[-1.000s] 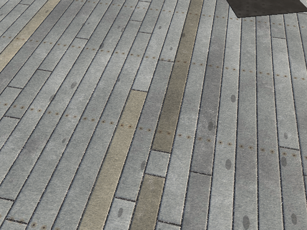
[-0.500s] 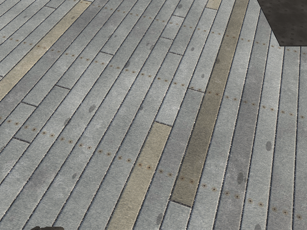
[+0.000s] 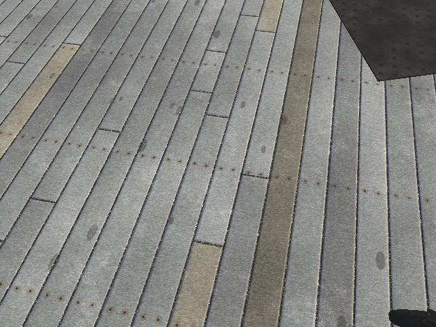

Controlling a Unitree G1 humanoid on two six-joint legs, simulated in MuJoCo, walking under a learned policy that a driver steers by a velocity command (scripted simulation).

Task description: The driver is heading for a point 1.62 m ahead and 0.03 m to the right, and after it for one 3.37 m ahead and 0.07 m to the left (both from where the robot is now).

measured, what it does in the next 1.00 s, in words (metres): walks ahead: left foot, then right foot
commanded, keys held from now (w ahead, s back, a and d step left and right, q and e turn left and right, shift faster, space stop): w+e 0.14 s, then w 0.54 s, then w+q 0.32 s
